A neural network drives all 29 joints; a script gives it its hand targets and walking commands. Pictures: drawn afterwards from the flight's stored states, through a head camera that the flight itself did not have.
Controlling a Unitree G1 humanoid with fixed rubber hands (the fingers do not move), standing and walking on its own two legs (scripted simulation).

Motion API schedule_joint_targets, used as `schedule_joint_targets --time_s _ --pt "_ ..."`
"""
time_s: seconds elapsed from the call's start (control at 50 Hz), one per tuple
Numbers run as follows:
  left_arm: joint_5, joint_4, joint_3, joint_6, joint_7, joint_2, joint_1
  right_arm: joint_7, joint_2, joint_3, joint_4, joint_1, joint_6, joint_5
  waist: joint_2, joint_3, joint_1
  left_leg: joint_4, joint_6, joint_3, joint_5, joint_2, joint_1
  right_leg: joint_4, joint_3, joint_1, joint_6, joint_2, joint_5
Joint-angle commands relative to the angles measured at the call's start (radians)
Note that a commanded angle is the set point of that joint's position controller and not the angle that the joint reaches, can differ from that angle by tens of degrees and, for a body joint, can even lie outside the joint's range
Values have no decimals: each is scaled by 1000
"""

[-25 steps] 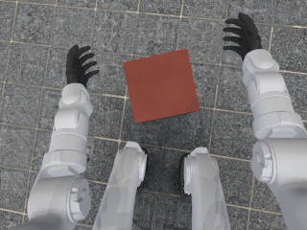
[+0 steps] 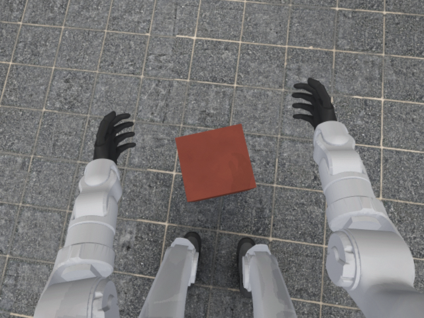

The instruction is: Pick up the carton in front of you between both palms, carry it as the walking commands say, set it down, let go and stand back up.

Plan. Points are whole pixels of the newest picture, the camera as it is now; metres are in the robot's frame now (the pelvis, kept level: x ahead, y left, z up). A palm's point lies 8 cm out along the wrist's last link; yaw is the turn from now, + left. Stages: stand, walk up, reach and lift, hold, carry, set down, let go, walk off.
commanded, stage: let go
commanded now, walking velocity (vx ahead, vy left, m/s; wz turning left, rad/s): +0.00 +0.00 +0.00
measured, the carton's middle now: (215, 167) +0.43 +0.04 -0.54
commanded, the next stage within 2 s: stand in 1.14 s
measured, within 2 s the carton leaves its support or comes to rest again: neither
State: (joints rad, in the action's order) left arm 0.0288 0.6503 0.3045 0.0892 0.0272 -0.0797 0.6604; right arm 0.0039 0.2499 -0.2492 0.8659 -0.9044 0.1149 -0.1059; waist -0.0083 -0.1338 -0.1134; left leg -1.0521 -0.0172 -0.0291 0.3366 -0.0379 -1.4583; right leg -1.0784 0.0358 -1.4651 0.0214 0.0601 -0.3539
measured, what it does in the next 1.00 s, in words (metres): rises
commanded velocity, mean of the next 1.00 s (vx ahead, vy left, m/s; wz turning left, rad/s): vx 0.00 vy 0.00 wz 0.00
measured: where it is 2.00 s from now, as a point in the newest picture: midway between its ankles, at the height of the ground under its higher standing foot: (217, 273)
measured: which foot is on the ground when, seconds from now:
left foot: down 0.00-1.00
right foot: down 0.00-1.00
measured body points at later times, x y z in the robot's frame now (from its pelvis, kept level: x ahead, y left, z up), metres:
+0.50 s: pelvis +0.07 +0.02 +0.10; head +0.18 +0.00 +0.54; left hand +0.27 +0.25 +0.02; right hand +0.32 -0.20 -0.01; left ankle +0.05 +0.12 -0.63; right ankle +0.05 -0.10 -0.63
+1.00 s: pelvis +0.07 +0.01 +0.11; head +0.08 +0.01 +0.56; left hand +0.25 +0.25 +0.04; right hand +0.23 -0.23 +0.03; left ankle +0.05 +0.12 -0.63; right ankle +0.05 -0.10 -0.63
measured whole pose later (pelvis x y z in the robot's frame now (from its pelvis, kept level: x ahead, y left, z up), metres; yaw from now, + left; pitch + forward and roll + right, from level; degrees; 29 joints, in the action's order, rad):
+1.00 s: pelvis +0.07 +0.01 +0.11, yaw -1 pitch -4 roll +0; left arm 0.00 0.41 0.02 0.18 -0.05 -0.22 -0.20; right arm 0.05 0.23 -0.03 0.46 0.23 0.10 0.02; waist 0.01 0.09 0.00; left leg -0.49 0.01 -0.04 0.30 -0.03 -0.13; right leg -0.49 0.06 -0.12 0.02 0.04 -0.30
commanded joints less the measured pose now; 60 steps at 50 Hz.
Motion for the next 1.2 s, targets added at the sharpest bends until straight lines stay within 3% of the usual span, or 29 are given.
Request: schedule_joint_targets --time_s 0.0,0.04,0.06,0.08,0.18,0.2,0.3,0.34,0.36,0.38,0.4,0.42,0.44,0.5,0.52,0.56,0.62,0.66,0.7,0.76,0.78,0.82,0.84,0.94,0.96,1.0,1.12,1.14,1.18 --pt "43 -77 -5 -37 -37 -128 -32 -34 -36 19 -146 19 -29 22 -92 -841 -9 121 -10 63 -364 -17 503 143 24 706 -45 17 413" --pt "28 -183 -70 -46 -62 -146 -72 -68 21 -25 -250 79 -47 -6 -59 -798 27 154 -5 37 -360 -17 579 190 18 730 -37 -6 386" --pt "43 -164 -7 -62 -75 -213 -144 -72 -34 66 -277 111 -44 13 -56 -851 -71 149 -10 82 -396 -30 575 193 45 801 -53 1 428" --pt "26 -125 -85 -49 -81 -126 -202 -80 20 -26 -308 145 -52 -6 -40 -736 -2 168 -11 53 -428 -16 574 230 25 761 -48 -2 498" --pt "-46 -177 -166 -51 -139 -156 -386 -62 -53 77 -362 404 -75 53 -60 -632 50 267 11 6 -468 -15 904 348 -10 787 -50 10 366" --pt "-4 -233 -98 -62 -135 -218 -431 -60 -10 54 -386 420 -85 35 -18 -601 -26 273 4 3 -560 -5 923 351 3 742 -48 9 375" --pt "-45 -230 -162 -80 -114 -213 -593 -45 74 21 -397 593 -113 19 39 -395 52 366 -2 -21 -588 22 1101 457 1 802 -28 9 322" --pt "-72 -267 -242 -99 -113 -198 -642 -37 17 88 -366 720 -121 57 -58 -377 60 386 9 -25 -590 19 1122 472 -8 872 -35 5 366" --pt "-77 -262 -248 -101 -121 -191 -748 -33 -5 140 -379 783 -133 85 53 -373 12 399 3 -14 -595 8 1156 489 -1 905 -19 -6 322" --pt "-67 -295 -252 -87 -117 -174 -756 -22 -7 115 -378 806 -125 77 2 -340 48 426 5 -35 -526 22 1255 511 1 903 -24 1 261" --pt "-40 -287 -233 -88 -114 -188 -761 -15 29 121 -392 762 -130 90 50 -271 -3 445 5 -8 -508 14 1189 559 7 933 -15 -12 258" --pt "-71 -294 -253 -88 -104 -171 -786 -13 -19 141 -394 860 -122 52 -93 -240 73 488 15 -27 -470 26 1247 545 -13 992 -28 3 284" --pt "-41 -345 -229 -98 -106 -236 -776 -18 49 99 -383 875 -124 54 29 -189 58 513 -2 13 -391 2 1145 563 9 1130 -26 -16 324" --pt "-54 -277 -234 -95 -105 -212 -888 -1 20 135 -419 946 -134 83 -4 -90 46 546 -5 -7 -559 10 1216 623 15 1156 -31 -15 441" --pt "-47 -314 -222 -104 -100 -229 -830 -9 65 97 -454 949 -146 49 -63 -105 101 582 7 -23 -519 16 1262 631 1 1227 -40 -16 472" --pt "-73 -327 -273 -104 -95 -221 -874 0 23 152 -446 1017 -133 85 -6 -135 60 575 3 -19 -560 13 1329 626 18 1258 -37 -17 465" --pt "-50 -370 -244 -72 -94 -224 -887 25 37 128 -405 1141 -93 84 23 -9 133 637 -4 -19 -474 8 1350 653 2 1256 -31 -13 453" --pt "-55 -296 -266 -59 -97 -211 -932 40 35 169 -522 1081 -99 94 25 -34 60 633 -10 -8 -468 9 1382 672 -12 1289 -40 -17 366" --pt "-23 -318 -261 -44 -99 -234 -873 46 25 197 -503 1146 -82 140 50 75 132 619 -4 10 -390 -5 1358 701 21 1293 -35 -33 408" --pt "-18 -348 -219 -8 -81 -270 -866 71 51 192 -533 1095 -44 133 9 132 68 677 9 13 -330 2 1352 716 -11 1327 -38 -20 312" --pt "-32 -364 -242 -10 -88 -257 -847 68 93 166 -550 1099 -43 112 25 124 126 667 12 -2 -341 9 1368 696 -11 1306 -38 -14 345" --pt "-35 -255 -243 18 -94 -232 -941 73 25 185 -562 1064 -21 109 -21 176 68 657 18 4 -292 1 1335 705 -7 1324 -43 -23 263" --pt "1 -319 -212 26 -96 -275 -877 74 55 204 -534 1144 -19 151 77 157 98 645 3 27 -331 -6 1387 711 4 1331 -38 -34 337" --pt "-22 -338 -246 85 -68 -285 -811 33 96 147 -498 1072 -41 122 -4 225 138 634 6 17 -155 -15 1287 658 10 1316 -27 -28 274" --pt "-23 -328 -245 104 -54 -265 -850 39 53 226 -467 1120 -32 134 38 178 72 615 -1 18 -133 -17 1299 644 7 1332 -23 -38 203" --pt "-53 -352 -302 111 -65 -196 -766 32 26 206 -471 1104 -30 129 -64 207 133 620 9 27 -146 -25 1286 655 13 1343 -27 -25 267" --pt "-6 -341 -204 113 -57 -293 -784 21 59 191 -506 1039 -35 130 25 179 83 617 0 26 -135 -8 1269 633 3 1394 -29 -38 206" --pt "9 -194 -205 40 -15 -389 -800 -5 149 180 -384 1057 -57 70 -133 113 82 575 1 -41 -162 43 1230 660 72 1272 -32 -83 114" --pt "16 -185 -217 -23 -16 -367 -748 -23 203 161 -334 1072 -96 51 -37 141 108 609 3 -68 -139 70 1222 652 96 1262 -9 -104 62"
